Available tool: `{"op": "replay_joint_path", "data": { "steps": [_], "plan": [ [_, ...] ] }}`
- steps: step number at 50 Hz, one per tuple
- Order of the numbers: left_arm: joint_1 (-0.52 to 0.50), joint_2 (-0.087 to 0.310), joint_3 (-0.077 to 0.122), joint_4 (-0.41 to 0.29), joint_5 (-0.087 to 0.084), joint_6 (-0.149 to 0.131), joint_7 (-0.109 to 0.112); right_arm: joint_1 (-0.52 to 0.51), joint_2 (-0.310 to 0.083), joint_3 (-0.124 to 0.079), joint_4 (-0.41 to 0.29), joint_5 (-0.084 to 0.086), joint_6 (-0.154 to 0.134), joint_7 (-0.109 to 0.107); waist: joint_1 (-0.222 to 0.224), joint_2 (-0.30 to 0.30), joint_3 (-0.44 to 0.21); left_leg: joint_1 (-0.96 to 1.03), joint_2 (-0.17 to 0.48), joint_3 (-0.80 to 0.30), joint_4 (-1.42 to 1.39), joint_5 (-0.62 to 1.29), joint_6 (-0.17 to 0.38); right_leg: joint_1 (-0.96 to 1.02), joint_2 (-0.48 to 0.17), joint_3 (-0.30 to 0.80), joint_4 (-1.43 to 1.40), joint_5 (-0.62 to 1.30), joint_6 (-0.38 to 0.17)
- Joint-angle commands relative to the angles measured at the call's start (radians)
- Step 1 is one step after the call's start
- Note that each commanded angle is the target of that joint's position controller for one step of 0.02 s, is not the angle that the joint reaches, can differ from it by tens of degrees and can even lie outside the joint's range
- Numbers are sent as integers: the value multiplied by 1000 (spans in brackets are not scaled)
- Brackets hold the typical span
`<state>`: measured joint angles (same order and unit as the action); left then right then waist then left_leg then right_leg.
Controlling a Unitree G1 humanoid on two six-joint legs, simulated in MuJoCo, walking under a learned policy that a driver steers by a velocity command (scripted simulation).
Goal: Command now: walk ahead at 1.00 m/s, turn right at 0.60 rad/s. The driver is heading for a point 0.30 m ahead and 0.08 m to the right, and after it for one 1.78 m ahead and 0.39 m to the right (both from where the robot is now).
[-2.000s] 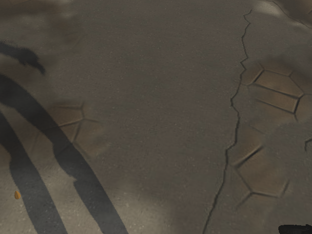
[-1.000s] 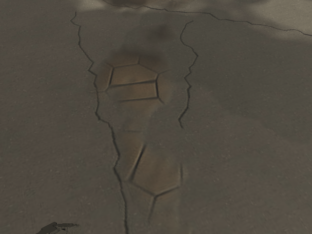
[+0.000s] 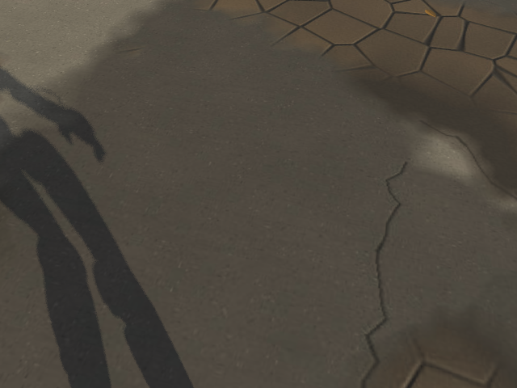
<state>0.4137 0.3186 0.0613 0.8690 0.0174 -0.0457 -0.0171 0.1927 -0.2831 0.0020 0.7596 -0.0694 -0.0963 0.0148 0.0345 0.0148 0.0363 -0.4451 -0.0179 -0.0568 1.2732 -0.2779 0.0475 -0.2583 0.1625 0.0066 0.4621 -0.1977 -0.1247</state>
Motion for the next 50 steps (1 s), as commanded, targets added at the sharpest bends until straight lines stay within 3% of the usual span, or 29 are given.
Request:
{"op": "replay_joint_path", "data": {
  "steps": [1, 4, 6, 9, 11, 12, 13, 14, 15, 16, 17, 18, 19, 21, 23, 26, 29, 31, 33, 34, 35, 36, 37, 38, 40, 42, 44, 47, 50],
  "plan": [
    [20, 100, 18, -37, -11, -38, 3, -41, -77, 5, -124, -19, 11, 9, -66, -14, 56, -226, 99, -25, -141, -28, -50, 8, -264, 469, -307, -122, -195],
    [15, 118, 33, -50, -14, -46, 3, -233, -63, 30, -205, 10, 7, 27, -24, -32, 111, -109, 95, 42, -470, 190, -90, -147, -200, 380, -381, 4, -162],
    [45, 134, 44, -42, -28, -48, -3, -289, -40, 39, -222, 27, 5, 33, 18, -50, 81, 19, 62, 70, -607, 369, -87, -147, -187, 360, -380, 182, -116],
    [95, 151, 52, -27, -34, -42, 1, -315, -64, 29, -235, 32, 2, 19, 51, -61, 30, 47, 31, 65, -713, 390, -68, 45, -206, 370, -282, 425, -77],
    [101, 170, 57, -21, -27, -36, 13, -242, -105, 9, -216, 30, -5, 3, 17, -61, -49, 173, -11, 63, -779, 272, -48, 141, -207, 368, -108, 668, -37],
    [85, 203, 63, -22, -20, -36, 11, -115, -140, -10, -183, 34, -10, -10, -49, -61, -140, 325, -25, 64, -784, 195, -35, 146, -192, 353, 69, 752, -17],
    [33, 213, 67, -37, -18, -44, 6, 66, -182, -32, -142, 31, -17, -28, -151, -59, -229, 559, 48, 6, -765, 137, -14, 22, -154, 343, 298, 648, -1],
    [0, 111, 41, -71, -14, -58, 7, 301, -266, -67, -112, 8, -17, -53, -233, 51, -383, 792, 283, -210, -761, -214, 22, -119, -110, 263, 613, 277, -8],
    [96, -5, 5, -131, -65, -54, 11, 262, -324, -84, -110, -9, -8, -49, -132, 365, -533, 984, 557, -756, -932, -391, 138, -403, -25, 144, 908, -303, 26],
    [36, 71, 6, -112, -37, -32, 21, 183, -252, -91, -114, 5, 7, -44, -130, 231, -406, 868, 504, -766, -979, -513, 150, -542, -132, 103, 967, -203, 10],
    [-76, 100, 15, -110, -14, -20, 14, 128, -145, -66, -117, 12, 6, -40, -146, 97, -243, 728, 436, -560, -975, -392, 123, -562, -174, 85, 922, -122, 12],
    [-127, 88, 16, -119, -6, -12, 1, 117, -103, -57, -92, 9, 4, -35, -130, 25, -137, 598, 394, -412, -993, -180, 108, -541, -201, 76, 879, -95, 19],
    [-177, 67, 15, -136, 11, -1, -14, 133, -89, -52, -62, 11, -1, -36, -113, 24, -76, 516, 346, -288, -1013, -41, 82, -524, -227, 79, 848, -93, 21],
    [-197, 13, 1, -171, 18, 32, -35, 172, -56, -45, -7, 33, -18, -27, -71, 85, -28, 448, 327, -152, -1034, 113, 57, -534, -259, 66, 839, -102, 30],
    [-271, -8, -12, -229, 19, 49, -50, 167, -42, -44, 19, 51, -31, -16, -42, 81, -3, 414, 322, -34, -1076, 229, 38, -577, -275, 46, 811, -61, 34],
    [-360, 3, -29, -301, 15, 47, -74, 88, -74, -50, 24, 49, -46, -17, 8, 81, 53, 305, 261, 174, -1146, 353, 9, -505, -272, -1, 611, 130, 33],
    [-432, -8, -49, -311, 26, 29, -91, 143, -114, -53, 56, 52, -53, -17, -5, 3, 118, 235, 209, 290, -1154, 720, 4, -262, -172, -136, 295, 258, 10],
    [-304, 23, -41, -250, 42, 11, -82, 174, -195, -68, 62, 60, -46, -26, 51, 38, 29, 300, 216, 289, -954, 1100, 4, -57, -67, -172, 219, 236, -6],
    [2, 67, -17, -131, 61, -3, -54, 179, -215, -62, 70, 73, -26, -35, 185, 60, -135, 241, 228, 273, -550, 1071, 5, 324, -72, -48, 101, 341, -64],
    [-35, 177, 25, -179, -43, 7, -19, 201, -247, -69, 55, 101, -24, -37, 179, -41, -199, 91, 134, 223, -244, 408, -45, 524, -234, 131, 104, 589, -76],
    [-91, 265, 14, -224, -4, 6, 11, 362, -132, -35, 53, 65, -27, -22, 52, -314, -429, -106, 36, 106, 207, -401, -72, 780, -543, 450, 252, 1299, -199],
    [-51, 212, 16, -233, 23, 7, 8, 384, -191, -44, 73, 115, -36, -15, 124, -160, -656, -135, -12, -201, 307, -416, -66, 825, -631, 560, 183, 1259, -315],
    [-86, 199, 19, -209, 20, 3, -5, 293, -205, -54, 47, 152, -27, -19, 100, -60, -532, -175, 26, -156, 268, -348, -82, 659, -596, 476, 73, 990, -322],
    [-176, 161, 13, -192, -12, -16, -13, 226, -180, -56, 31, 145, -12, -32, 35, 32, -316, -211, 88, -87, 147, -268, -96, 430, -539, 375, -3, 792, -258],
    [-281, 60, -13, -190, -14, -41, -15, 257, -129, -59, 72, 119, 41, -51, -51, 32, -155, -103, 145, -51, 74, -196, -124, 122, -482, 222, -103, 674, -201],
    [-338, 43, -11, -182, 5, -50, -20, 291, -80, -65, 72, 108, 76, -57, -95, -26, -113, -11, 154, -28, 24, -152, -145, -52, -458, 99, -177, 658, -178],
    [-370, 49, -5, -169, 13, -53, -1, 236, -64, -73, 33, 100, 84, -65, -102, -52, -84, -55, 157, -9, -58, -67, -150, -81, -435, -2, -205, 688, -157],
    [-396, 45, 0, -160, 9, -32, 40, 176, -42, -73, -5, 90, 78, -51, -89, -78, -107, -64, 156, 36, -276, 163, -133, -8, -379, -139, -189, 617, -112],
    [-379, 58, 6, -147, -5, 0, 61, 100, -37, -75, -46, 87, 81, -21, -51, -88, -114, -55, 135, 80, -450, 262, -107, 87, -398, -184, -162, 549, -97]
  ]
}}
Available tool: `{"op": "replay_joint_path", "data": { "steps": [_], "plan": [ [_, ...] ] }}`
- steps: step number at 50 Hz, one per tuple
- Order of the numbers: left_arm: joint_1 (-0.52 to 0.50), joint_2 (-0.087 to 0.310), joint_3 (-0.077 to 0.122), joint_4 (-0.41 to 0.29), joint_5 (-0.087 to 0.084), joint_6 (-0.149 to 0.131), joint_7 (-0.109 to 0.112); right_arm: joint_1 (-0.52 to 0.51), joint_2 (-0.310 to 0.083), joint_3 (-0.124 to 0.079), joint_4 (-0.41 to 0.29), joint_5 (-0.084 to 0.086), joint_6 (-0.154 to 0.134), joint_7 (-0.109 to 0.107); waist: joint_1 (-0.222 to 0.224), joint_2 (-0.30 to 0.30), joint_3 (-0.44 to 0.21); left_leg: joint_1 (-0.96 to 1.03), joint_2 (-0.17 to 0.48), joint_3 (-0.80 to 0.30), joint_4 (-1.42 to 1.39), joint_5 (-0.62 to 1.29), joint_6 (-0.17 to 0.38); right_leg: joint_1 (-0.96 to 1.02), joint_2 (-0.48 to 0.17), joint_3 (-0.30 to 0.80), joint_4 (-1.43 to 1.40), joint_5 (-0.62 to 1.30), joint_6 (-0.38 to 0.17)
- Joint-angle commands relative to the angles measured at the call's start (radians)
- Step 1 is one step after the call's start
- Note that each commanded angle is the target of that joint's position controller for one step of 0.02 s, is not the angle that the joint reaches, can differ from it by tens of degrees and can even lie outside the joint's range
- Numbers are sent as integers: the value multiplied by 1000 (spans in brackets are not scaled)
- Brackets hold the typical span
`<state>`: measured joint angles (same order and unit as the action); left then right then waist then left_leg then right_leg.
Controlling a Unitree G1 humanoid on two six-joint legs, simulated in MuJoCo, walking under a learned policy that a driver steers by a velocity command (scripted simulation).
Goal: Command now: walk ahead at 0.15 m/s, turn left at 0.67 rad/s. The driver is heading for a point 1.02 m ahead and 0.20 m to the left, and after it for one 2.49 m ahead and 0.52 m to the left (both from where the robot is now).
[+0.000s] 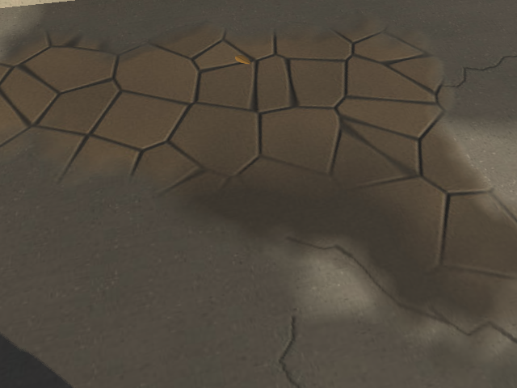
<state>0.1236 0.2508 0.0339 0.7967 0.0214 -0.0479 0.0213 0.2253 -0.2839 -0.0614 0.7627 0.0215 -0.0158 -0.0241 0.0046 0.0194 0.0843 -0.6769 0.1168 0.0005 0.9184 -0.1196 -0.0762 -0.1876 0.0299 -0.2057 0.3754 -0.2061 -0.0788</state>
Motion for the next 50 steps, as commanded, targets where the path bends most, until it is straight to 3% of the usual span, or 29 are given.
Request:
{"op": "replay_joint_path", "data": {
  "steps": [1, 3, 6, 8, 9, 10, 11, 12, 13, 14, 16, 19, 22, 25, 27, 29, 30, 31, 32, 33, 34, 35, 36, 37, 38, 41, 45, 48, 50],
  "plan": [
    [-79, 136, 38, -69, -15, 13, 23, 47, -45, -15, -67, -4, 5, 29, -13, -96, -155, 171, -4, 33, -131, 86, 29, 49, -283, 27, -58, 536, -136],
    [-59, 166, 52, -62, -32, 29, 18, 4, -66, -25, -108, 1, 22, 49, -2, -103, -147, 161, -5, 49, -156, 11, 65, 98, -338, 44, -34, 448, -118],
    [-31, 203, 75, -54, -51, 27, 5, -35, -102, -42, -153, 16, 52, 61, -8, -96, -90, 116, 10, 60, -133, -194, 141, 163, -430, 107, -77, 65, -96],
    [-63, 207, 82, -56, -55, 22, -5, 36, -99, -51, -139, 19, 52, 58, -64, -70, -76, 214, -34, 119, -212, -261, 198, 160, -398, 55, 35, 139, -58],
    [-89, 185, 79, -61, -58, 21, -10, 185, -125, -74, -89, 23, 43, 50, -138, -11, -124, 430, -96, 143, -311, -234, 243, 73, -319, -30, 265, 268, -19],
    [-148, 136, 63, -108, -44, 13, -8, 378, -254, -122, -32, 25, 29, 35, -206, 186, -134, 663, -13, -158, -423, -235, 350, -204, -188, -71, 688, 225, 44],
    [-180, 58, 40, -179, -32, -17, -15, 372, -322, -122, -49, 12, -9, 48, -126, 390, -130, 884, 127, -755, -648, -526, 515, -694, 48, 116, 926, -372, 89],
    [-170, 93, 27, -178, 80, -17, -41, 311, -253, -96, -70, -58, 6, 44, -140, 196, -168, 894, 195, -840, -762, -525, 464, -793, -29, 240, 1006, -369, 89],
    [-171, 114, 34, -168, 64, -26, -55, 265, -220, -83, -85, -66, 9, 40, -111, 86, -106, 824, 188, -728, -719, -491, 440, -783, -71, 262, 979, -275, 79],
    [-153, 133, 36, -150, 48, -30, -59, 229, -187, -73, -84, -52, 9, 39, -73, -29, -59, 723, 143, -591, -699, -399, 397, -717, -111, 258, 886, -178, 84],
    [-125, 128, 31, -139, 49, -10, -62, 172, -161, -57, -94, -29, -10, 31, -33, -1, -58, 605, 42, -434, -725, -263, 346, -562, -128, 239, 753, -75, 115],
    [-151, 114, 18, -150, 37, 19, -65, 227, -177, -60, -73, -26, -35, 32, -48, 11, -49, 604, -8, -379, -742, -131, 355, -553, -106, 206, 643, -12, 150],
    [-229, 91, 3, -181, 22, 16, -69, 254, -174, -58, -53, -26, -40, 29, -80, 47, -19, 617, -37, -331, -756, -79, 346, -552, -83, 185, 425, 80, 166],
    [-293, 84, -4, -198, 15, 6, -77, 297, -147, -43, -14, -22, -58, 31, -135, 108, 2, 650, -12, -271, -806, 55, 308, -464, -80, 128, 234, 213, 121],
    [-288, 111, 5, -208, 11, 3, -75, 286, -166, -41, 2, -25, -70, 30, -123, 111, 12, 710, 35, -243, -822, 172, 278, -420, -80, 120, 174, 226, 62],
    [-194, 142, 19, -190, 6, 0, -66, 245, -195, -42, 17, -34, -77, 24, -60, 113, -23, 767, 52, -164, -742, 554, 241, -303, -30, 89, 156, 154, 0],
    [-74, 164, 31, -158, 0, 2, -55, 231, -218, -46, 27, -47, -75, 21, -1, 123, -94, 807, 52, -125, -617, 820, 227, -201, 18, 68, 186, 84, -27],
    [148, 183, 46, -92, -6, 4, -43, 196, -228, -48, 30, -63, -64, 15, 107, 121, -190, 784, 41, -77, -385, 983, 214, -14, 65, 48, 202, 16, -50],
    [388, 218, 63, -24, -3, 6, -31, 153, -215, -42, 23, -74, -58, 7, 225, 67, -278, 603, 12, -38, -72, 882, 198, 256, 20, 119, 225, -57, -72],
    [505, 339, 98, -4, 13, 8, -24, 174, -112, -13, -29, -49, -66, 21, 217, -216, -355, 271, -133, 13, 386, 414, 147, 465, -183, 571, 113, -498, -182],
    [400, 314, 90, 7, 2, 12, -43, 217, -68, 8, -47, -56, -90, 42, 86, -387, -344, 8, -253, -78, 520, -267, 139, 498, -298, 1139, -172, -675, -244],
    [247, 250, 82, -33, 1, 11, -55, 129, -109, 12, -58, -63, -96, 37, 63, -228, -188, -87, -171, -127, 560, -199, 156, 392, -303, 1089, -178, -652, -251],
    [241, 210, 77, -34, -4, 5, -56, 49, -139, 15, -65, -69, -107, 40, 69, -67, -154, -52, -120, -129, 502, -135, 154, 276, -280, 951, -165, -501, -244],
    [252, 186, 70, -17, -3, 1, -51, 7, -133, 20, -81, -76, -109, 41, 47, -7, -107, -6, -84, -120, 406, -125, 147, 163, -239, 850, -173, -383, -224],
    [259, 154, 56, 6, -3, -5, -45, -20, -121, 27, -104, -91, -100, 41, 14, -8, -64, 27, -64, -117, 337, -137, 126, 67, -193, 776, -185, -302, -209],
    [280, 165, 53, 25, -14, -26, -38, -60, -86, 52, -134, -104, -60, 50, -22, -63, -5, 36, -30, -84, 182, -174, 72, -67, -127, 671, -226, -218, -229],
    [298, 194, 73, 6, -20, -35, -36, -297, -56, 84, -219, -73, -64, 69, 39, -56, 55, 131, -52, -8, -186, 75, 16, -189, -66, 590, -299, -47, -194],
    [348, 215, 85, 17, -36, -39, -41, -352, -56, 83, -238, -56, -68, 68, 83, -60, 7, 236, -87, 1, -315, 233, 28, -103, -82, 595, -259, 202, -154],
    [361, 222, 89, 23, -36, -34, -32, -350, -73, 76, -242, -57, -72, 59, 83, -61, -24, 274, -105, -8, -390, 193, 41, 7, -94, 602, -176, 364, -126]
  ]
}}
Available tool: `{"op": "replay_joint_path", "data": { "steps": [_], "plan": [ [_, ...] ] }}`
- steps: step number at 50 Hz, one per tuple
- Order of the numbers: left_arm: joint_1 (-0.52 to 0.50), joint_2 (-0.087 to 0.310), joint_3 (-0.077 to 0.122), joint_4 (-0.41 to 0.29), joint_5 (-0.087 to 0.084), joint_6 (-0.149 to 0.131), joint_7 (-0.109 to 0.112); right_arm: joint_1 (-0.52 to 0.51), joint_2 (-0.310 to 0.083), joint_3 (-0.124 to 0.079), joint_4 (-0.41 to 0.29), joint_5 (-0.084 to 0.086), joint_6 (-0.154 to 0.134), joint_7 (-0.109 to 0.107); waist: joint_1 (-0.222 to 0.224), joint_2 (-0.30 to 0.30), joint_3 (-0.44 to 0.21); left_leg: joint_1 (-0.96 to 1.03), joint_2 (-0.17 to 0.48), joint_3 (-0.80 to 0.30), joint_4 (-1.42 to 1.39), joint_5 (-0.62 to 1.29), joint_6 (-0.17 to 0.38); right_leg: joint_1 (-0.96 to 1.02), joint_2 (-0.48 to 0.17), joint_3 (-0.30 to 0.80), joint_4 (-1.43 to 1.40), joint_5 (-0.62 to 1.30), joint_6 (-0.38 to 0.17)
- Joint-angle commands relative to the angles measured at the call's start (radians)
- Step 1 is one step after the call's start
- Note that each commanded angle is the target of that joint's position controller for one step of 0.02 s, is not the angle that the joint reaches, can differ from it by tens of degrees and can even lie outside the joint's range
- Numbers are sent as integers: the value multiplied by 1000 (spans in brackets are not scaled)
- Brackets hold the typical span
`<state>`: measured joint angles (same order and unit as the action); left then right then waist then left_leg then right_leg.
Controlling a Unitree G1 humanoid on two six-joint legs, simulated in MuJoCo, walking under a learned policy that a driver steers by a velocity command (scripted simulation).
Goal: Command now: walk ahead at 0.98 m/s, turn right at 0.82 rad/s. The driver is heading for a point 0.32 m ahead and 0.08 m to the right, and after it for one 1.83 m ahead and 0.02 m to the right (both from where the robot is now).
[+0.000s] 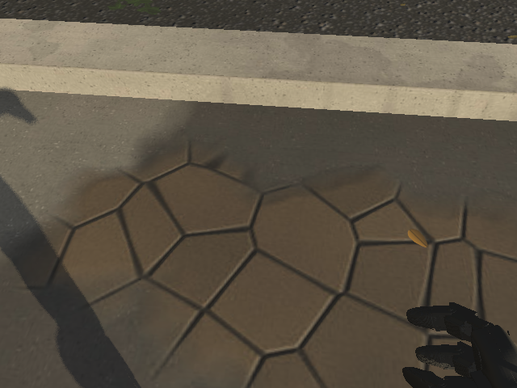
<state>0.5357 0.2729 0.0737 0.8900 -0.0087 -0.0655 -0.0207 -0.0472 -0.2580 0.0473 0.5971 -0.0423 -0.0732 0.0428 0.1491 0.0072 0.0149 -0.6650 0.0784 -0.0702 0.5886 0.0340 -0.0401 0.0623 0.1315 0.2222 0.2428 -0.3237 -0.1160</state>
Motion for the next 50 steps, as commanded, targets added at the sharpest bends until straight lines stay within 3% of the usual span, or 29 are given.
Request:
{"op": "replay_joint_path", "data": {
  "steps": [1, 3, 4, 5, 6, 7, 8, 9, 11, 12, 13, 14, 16, 19, 22, 23, 24, 25, 27, 31, 36, 39, 43, 44, 45, 46, 47, 48, 50],
  "plan": [
    [-53, 209, 51, -69, -4, -14, 15, -40, -117, -42, -66, 6, -17, -15, -81, -49, 12, 328, -86, 64, -88, -16, 15, -206, -197, 172, 29, 605, -69],
    [-89, 258, 61, -73, 5, -16, 11, 211, -187, -79, 1, 7, -25, -44, -214, -28, -157, 647, -102, 65, -96, -161, 47, -226, -150, 129, 369, 797, -25],
    [-126, 219, 51, -92, 7, -28, 6, 419, -252, -108, 34, -6, -29, -68, -313, 1, -272, 901, 36, -55, -72, -353, 78, -379, -104, 94, 645, 621, -12],
    [-92, 52, 11, -134, -21, -36, 12, 545, -329, -135, 53, -47, -26, -82, -307, 234, -413, 1165, 351, -476, -161, -729, 144, -663, -7, -24, 974, -67, 2],
    [-67, 80, -2, -174, -24, -21, 18, 481, -346, -145, 58, -31, -15, -74, -239, 368, -448, 1129, 446, -814, -291, -693, 213, -799, -36, -100, 1146, -164, 6],
    [-164, 142, 10, -150, 4, 1, 27, 384, -219, -124, 40, -24, -12, -69, -240, 169, -263, 988, 375, -616, -267, -502, 201, -852, -116, -125, 1153, -68, 11],
    [-233, 140, 12, -152, 19, 11, 22, 347, -138, -103, 49, -20, -14, -64, -235, 58, -148, 864, 327, -397, -229, -147, 191, -838, -145, -141, 1105, -24, 28],
    [-259, 125, 15, -153, 28, 24, 14, 346, -111, -94, 68, -24, -16, -61, -214, 35, -97, 789, 288, -256, -214, 168, 176, -816, -162, -153, 1081, -38, 46],
    [-264, 77, 12, -183, 41, 58, -4, 382, -98, -88, 115, 3, -26, -56, -173, 125, -51, 699, 255, -90, -200, 449, 157, -802, -180, -166, 1032, -80, 69],
    [-268, 73, 15, -232, -69, 54, 5, 237, -100, -110, 80, 58, -33, -66, -138, 223, -16, 684, 209, -27, -239, 386, 153, -829, -234, -143, 975, -54, 88],
    [-320, 69, 4, -252, -79, 58, 2, 176, -88, -107, 72, 71, -33, -73, -132, 197, 12, 621, 212, 17, -284, 335, 149, -826, -242, -164, 882, -27, 99],
    [-363, 64, -1, -279, -60, 58, -3, 130, -107, -115, 64, 68, -30, -80, -122, 146, 40, 550, 209, 64, -321, 324, 150, -788, -239, -197, 771, 25, 112],
    [-361, 51, -12, -289, -14, 48, -26, 110, -174, -137, 66, 67, -25, -91, -114, 97, 8, 439, 150, 177, -330, 332, 130, -562, -203, -244, 509, 254, 114],
    [-321, 89, -2, -281, 10, 39, -51, 193, -242, -155, 106, 90, -45, -79, -88, 64, -61, 439, 146, 188, -240, 464, 141, -314, -99, -263, 391, 361, 65],
    [-200, 171, 28, -236, 41, 38, -13, 228, -228, -136, 141, 97, -48, -53, 25, -11, -136, 408, 93, 190, 68, 389, 94, -9, -105, -217, 249, 615, -25],
    [-191, 253, 27, -240, 68, 37, 13, 278, -146, -104, 133, 49, -35, -45, -8, -248, -228, 265, -32, 192, 476, -433, 33, 176, -359, -17, 332, 1318, -106],
    [-241, 212, -6, -291, 101, 28, 18, 489, -116, -80, 177, 77, -18, -33, -76, -306, -527, 172, -111, -75, 772, -804, -2, 355, -650, 288, 378, 1532, -328],
    [-271, 194, 2, -304, 64, 36, 7, 454, -253, -115, 192, 94, -3, -32, -41, -152, -537, 181, -72, -141, 794, -770, -14, 252, -584, 203, 328, 1338, -316],
    [-374, 173, -3, -266, 14, 33, 0, 322, -230, -121, 159, 92, 26, -50, -98, -35, -273, 68, 0, -49, 676, -681, -34, 29, -484, 69, 230, 925, -211],
    [-490, 145, -1, -256, 42, 35, 25, 400, -171, -134, 171, 76, 103, -83, -191, -102, -145, 199, 21, 35, 656, -543, -84, -320, -440, -120, 69, 646, -180],
    [-537, 131, 12, -233, 38, 47, 69, 296, -111, -127, 101, 63, 119, -74, -177, -101, -138, 227, 60, 73, 408, -337, -58, -324, -438, -274, 23, 396, -142],
    [-528, 145, 23, -216, 26, 64, 73, 260, -128, -136, 71, 61, 125, -49, -170, -118, -129, 264, 47, 113, 289, -314, -24, -281, -468, -314, 38, 347, -117],
    [-532, 152, 37, -189, -17, 75, 59, 305, -143, -158, 65, 56, 138, -28, -210, -100, -110, 376, 0, 172, 40, -278, 58, -240, -472, -369, 181, 283, -18],
    [-488, 118, 33, -166, -24, 79, 53, 345, -175, -174, 77, 45, 137, -35, -214, -16, -84, 435, -20, 124, -67, -191, 102, -286, -409, -411, 319, 165, 45],
    [-450, 91, 31, -168, 6, 86, 48, 376, -301, -209, 63, 41, 127, -54, -191, 276, -25, 514, 164, -185, -193, 233, 195, -500, -279, -491, 622, -138, 146],
    [-542, 84, 25, -239, 36, 85, 56, 350, -373, -212, 24, 12, 100, -51, -181, 370, -37, 557, 280, -517, -249, 252, 382, -767, -116, -325, 862, -367, 200],
    [-597, 115, 31, -246, 30, 84, 60, 357, -343, -211, 23, 6, 71, -37, -219, 221, -99, 581, 278, -492, -278, 142, 396, -812, -115, -189, 969, -333, 179],
    [-600, 115, 34, -246, 11, 79, 64, 326, -323, -206, 22, 20, 52, -37, -190, 169, -88, 587, 228, -428, -278, 81, 345, -830, -124, -148, 964, -233, 152],
    [-558, 141, 46, -214, 22, 72, 78, 230, -249, -189, -2, 65, 60, -58, -141, 106, -93, 566, 167, -336, -243, 54, 261, -810, -151, -116, 902, -93, 146]
  ]
}}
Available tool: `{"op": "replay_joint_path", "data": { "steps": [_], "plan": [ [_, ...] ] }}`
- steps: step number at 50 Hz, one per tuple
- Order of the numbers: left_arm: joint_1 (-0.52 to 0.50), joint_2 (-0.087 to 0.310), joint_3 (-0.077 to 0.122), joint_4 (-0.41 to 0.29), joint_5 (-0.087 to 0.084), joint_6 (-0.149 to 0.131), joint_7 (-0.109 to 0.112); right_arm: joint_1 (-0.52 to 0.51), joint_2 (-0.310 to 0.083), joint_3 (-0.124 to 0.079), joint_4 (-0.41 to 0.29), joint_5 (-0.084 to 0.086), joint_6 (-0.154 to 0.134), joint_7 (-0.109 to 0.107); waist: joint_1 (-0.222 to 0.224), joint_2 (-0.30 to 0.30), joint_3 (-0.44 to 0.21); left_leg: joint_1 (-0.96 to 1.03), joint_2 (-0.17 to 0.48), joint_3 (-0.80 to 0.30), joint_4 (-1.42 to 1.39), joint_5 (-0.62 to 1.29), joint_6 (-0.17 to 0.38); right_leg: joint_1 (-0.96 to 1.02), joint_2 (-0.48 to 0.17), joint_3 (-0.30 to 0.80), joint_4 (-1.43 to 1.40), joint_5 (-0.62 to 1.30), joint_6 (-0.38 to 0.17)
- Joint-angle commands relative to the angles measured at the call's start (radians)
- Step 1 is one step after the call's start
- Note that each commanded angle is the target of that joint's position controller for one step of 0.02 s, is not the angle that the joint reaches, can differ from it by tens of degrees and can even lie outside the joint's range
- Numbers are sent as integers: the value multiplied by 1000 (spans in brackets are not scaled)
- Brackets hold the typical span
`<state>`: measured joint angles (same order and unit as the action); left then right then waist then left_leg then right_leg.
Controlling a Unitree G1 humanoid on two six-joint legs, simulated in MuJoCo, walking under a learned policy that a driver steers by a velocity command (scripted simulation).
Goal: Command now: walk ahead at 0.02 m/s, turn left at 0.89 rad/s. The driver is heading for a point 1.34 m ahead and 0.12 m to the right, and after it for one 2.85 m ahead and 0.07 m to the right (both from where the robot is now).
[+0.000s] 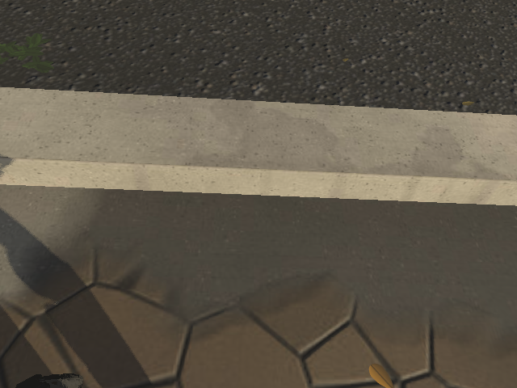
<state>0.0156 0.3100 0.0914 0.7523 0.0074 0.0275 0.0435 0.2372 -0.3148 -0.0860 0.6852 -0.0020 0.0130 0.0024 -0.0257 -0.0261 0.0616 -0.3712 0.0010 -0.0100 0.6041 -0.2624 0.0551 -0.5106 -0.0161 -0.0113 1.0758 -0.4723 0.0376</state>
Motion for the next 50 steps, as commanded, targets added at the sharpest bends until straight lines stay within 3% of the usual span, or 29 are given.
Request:
{"op": "replay_joint_path", "data": {
  "steps": [1, 3, 5, 9, 13, 15, 16, 17, 18, 19, 20, 21, 22, 25, 27, 29, 31, 32, 33, 34, 35, 36, 37, 38, 40, 43, 46, 48, 50],
  "plan": [
    [-34, 103, 30, -72, 7, -26, 10, -66, -170, -48, -104, 26, -18, -29, 41, 151, -165, 256, 220, -374, -248, 386, 152, -192, 8, 118, 63, 92, -3],
    [-22, 75, 24, -64, -1, -35, 1, -52, -163, -47, -122, 17, -7, -44, 38, 133, -208, 277, 187, -360, -229, 432, 145, -159, 40, 124, 13, 144, 11],
    [-38, 53, 15, -66, -7, -39, -3, -32, -175, -54, -131, 21, 0, -53, 27, 126, -208, 299, 168, -382, -218, 417, 143, -158, 62, 136, -98, 163, 28],
    [-26, 61, 11, -50, -13, -39, -14, -56, -177, -55, -162, 15, 15, -59, 16, 170, -203, 266, 150, -417, -203, 310, 133, -91, 71, 142, -247, 189, 49],
    [22, 71, 2, -30, -12, -35, -29, -67, -113, -16, -161, -16, 19, -44, -9, 188, -215, 202, 178, -380, -161, 421, 147, 51, 4, 93, -278, 166, 42],
    [43, 46, -12, -22, -10, -40, -41, -87, -44, 20, -143, -28, 14, -30, -3, 169, -207, 154, 177, -355, -158, 418, 145, 163, -29, 79, -366, 168, 24],
    [57, 30, -19, -16, -11, -43, -48, -101, -31, 30, -131, -30, 9, -23, 10, 166, -187, 127, 164, -331, -160, 372, 133, 228, -25, 61, -457, 217, 13],
    [63, 32, -22, -16, -10, -47, -53, -104, -44, 29, -119, -29, 4, -18, 24, 162, -154, 103, 139, -306, -163, 298, 110, 285, -11, 48, -576, 323, -3],
    [39, 76, -15, -32, -3, -48, -55, -72, -77, 19, -105, -29, -3, -18, 7, 141, -120, 112, 98, -288, -157, 200, 78, 284, -9, 77, -622, 427, -24],
    [23, 158, 0, -56, 2, -49, -53, -42, -112, 6, -102, -39, -9, -23, -30, 56, -102, 121, 35, -241, -91, 77, 38, 258, -71, 172, -606, 633, -59],
    [20, 216, 16, -56, -12, -47, -51, -11, -113, 0, -108, -48, -13, -27, -68, -60, -98, 118, -49, -137, -32, 0, -7, 233, -116, 253, -620, 670, -126],
    [36, 217, 24, -53, -22, -44, -49, -49, -106, 0, -117, -44, -15, -36, -47, -142, -91, 122, -81, -66, 26, -26, -45, 191, -158, 363, -678, 583, -192],
    [61, 190, 21, -50, -24, -42, -45, -103, -103, -5, -131, -30, -14, -44, -18, -180, -83, 89, -86, -49, 59, -50, -59, 207, -182, 445, -699, 555, -222],
    [142, 189, 32, -52, -26, -43, -30, -156, -46, -6, -156, -11, -11, -41, 34, -205, -121, -41, -116, -75, 157, -272, -63, 346, -216, 564, -701, 631, -275],
    [156, 200, 47, -57, -36, -38, -18, -163, -28, -8, -161, 0, -21, -32, 43, -163, -158, -94, -98, -113, 172, -305, -73, 425, -211, 584, -685, 670, -266],
    [119, 190, 58, -77, -54, -10, -5, -139, -17, -10, -146, 12, -32, -23, 32, -143, -184, -43, -94, -111, 42, -215, -88, 425, -162, 553, -673, 636, -223],
    [58, 176, 60, -110, -65, 19, 0, -57, -11, -19, -108, 21, -37, -12, -13, -139, -199, 137, -106, -71, -182, -43, -85, 325, -94, 512, -651, 542, -174],
    [46, 152, 54, -125, -66, 26, 0, -10, -34, -31, -87, 21, -33, -11, -27, -118, -207, 274, -64, -81, -275, 64, -69, 221, -51, 482, -619, 409, -133],
    [100, 94, 39, -125, -54, 28, -5, 3, -98, -48, -91, 7, -23, -18, 6, 46, -208, 399, 123, -261, -325, 87, 2, 57, 44, 375, -446, 111, -74],
    [140, 98, 43, -143, -46, 15, -7, -66, -163, -55, -116, -46, -19, -14, 49, 293, -151, 330, 345, -520, -352, 224, 140, -131, 142, 233, -240, -129, -23],
    [170, 171, 63, -129, -28, 3, -12, -109, -123, -45, -145, -57, -29, -16, 69, 221, -126, 280, 411, -510, -346, 300, 194, -137, 37, 223, -44, -120, 6],
    [182, 201, 76, -104, -35, 6, -16, -158, -71, -28, -155, -48, -35, -25, 84, 139, -100, 250, 355, -389, -327, 311, 170, -130, 17, 199, 33, -54, 21],
    [203, 184, 76, -81, -37, 16, -15, -184, -58, -24, -162, -33, -37, -33, 89, 94, -82, 252, 278, -280, -310, 284, 128, -139, 6, 182, 69, 18, 35],
    [206, 161, 69, -79, -35, 22, -16, -189, -58, -23, -157, -18, -38, -43, 81, 102, -71, 271, 244, -209, -295, 326, 110, -172, -8, 165, 108, 84, 45],
    [163, 121, 50, -110, -40, 22, -29, -135, -67, -22, -142, -20, -34, -57, 43, 131, -67, 289, 213, -97, -287, 479, 124, -196, -30, 97, 118, 140, 71],
    [79, 91, 29, -168, -43, 18, -44, -52, -95, -31, -120, -28, -19, -63, -14, 138, -84, 386, 253, -59, -291, 535, 168, -233, -63, 52, 25, 148, 99],
    [58, 80, 20, -198, -38, 20, -59, -53, -131, -43, -113, -21, -10, -54, -21, 130, -98, 414, 291, -9, -291, 539, 181, -198, -88, 27, -68, 146, 96],
    [18, 75, 12, -218, -39, 22, -68, 6, -152, -54, -94, -8, -19, -41, -60, 112, -117, 422, 328, -38, -374, 156, 186, -186, -105, 15, -101, 140, 78],
    [-15, 73, 8, -238, -45, 15, -75, 25, -170, -58, -83, 7, -36, -27, -65, 121, -78, 426, 357, -99, -450, -166, 180, -215, -99, 20, -154, 113, 40]
  ]
}}
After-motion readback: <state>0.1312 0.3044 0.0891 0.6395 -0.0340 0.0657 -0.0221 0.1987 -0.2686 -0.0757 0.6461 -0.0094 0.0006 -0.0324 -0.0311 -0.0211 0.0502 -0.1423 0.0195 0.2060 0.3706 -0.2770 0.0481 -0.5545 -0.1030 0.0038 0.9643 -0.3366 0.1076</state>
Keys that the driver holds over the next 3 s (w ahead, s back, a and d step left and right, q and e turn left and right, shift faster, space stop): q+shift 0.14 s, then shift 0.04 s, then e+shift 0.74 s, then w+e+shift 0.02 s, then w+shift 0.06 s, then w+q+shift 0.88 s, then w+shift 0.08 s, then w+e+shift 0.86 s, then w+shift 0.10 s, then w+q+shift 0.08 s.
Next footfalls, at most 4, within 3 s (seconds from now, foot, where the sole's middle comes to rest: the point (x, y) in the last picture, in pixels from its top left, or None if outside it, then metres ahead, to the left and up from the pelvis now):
0.36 right None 0.13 -0.14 -0.77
0.64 left None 0.07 0.09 -0.77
1.18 right None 0.07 -0.20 -0.77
1.62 left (291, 350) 0.53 -0.13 -0.77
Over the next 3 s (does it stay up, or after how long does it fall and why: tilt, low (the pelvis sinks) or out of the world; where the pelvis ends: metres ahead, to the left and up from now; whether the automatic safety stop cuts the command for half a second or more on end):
stays up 1.63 0.00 0.12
